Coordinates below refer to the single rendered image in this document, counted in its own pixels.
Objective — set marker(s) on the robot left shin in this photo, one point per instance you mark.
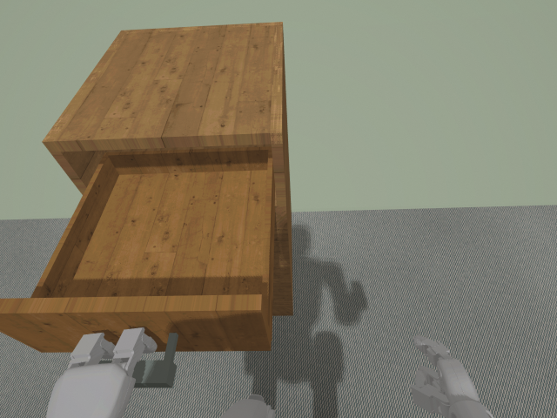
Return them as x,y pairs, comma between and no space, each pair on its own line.
256,397

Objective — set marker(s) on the left robot hand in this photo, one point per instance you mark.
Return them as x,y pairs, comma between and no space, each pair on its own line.
91,390

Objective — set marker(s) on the right robot hand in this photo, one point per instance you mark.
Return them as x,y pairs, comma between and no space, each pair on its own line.
436,392

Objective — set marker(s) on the left robot thigh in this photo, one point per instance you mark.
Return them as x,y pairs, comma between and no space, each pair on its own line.
249,408

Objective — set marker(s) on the handle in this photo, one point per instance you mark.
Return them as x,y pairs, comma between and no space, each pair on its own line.
156,374

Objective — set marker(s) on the cabinet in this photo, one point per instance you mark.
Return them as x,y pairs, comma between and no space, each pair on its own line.
185,88

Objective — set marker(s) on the drawer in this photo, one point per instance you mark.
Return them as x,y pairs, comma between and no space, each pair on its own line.
178,241

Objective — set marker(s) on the right robot forearm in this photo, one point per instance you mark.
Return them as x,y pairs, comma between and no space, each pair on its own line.
468,409

